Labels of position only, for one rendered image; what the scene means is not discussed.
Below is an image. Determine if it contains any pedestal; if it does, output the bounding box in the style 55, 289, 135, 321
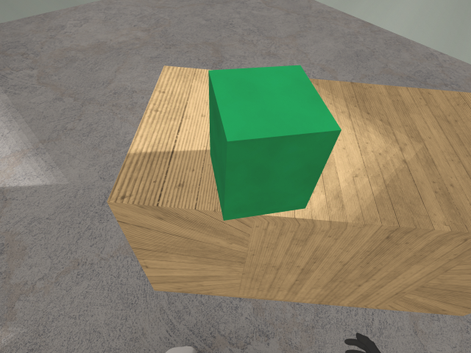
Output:
107, 65, 471, 316

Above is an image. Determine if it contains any carton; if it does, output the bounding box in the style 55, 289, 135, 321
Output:
208, 65, 341, 221

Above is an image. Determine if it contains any robot right hand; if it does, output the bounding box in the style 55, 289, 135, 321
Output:
344, 333, 380, 353

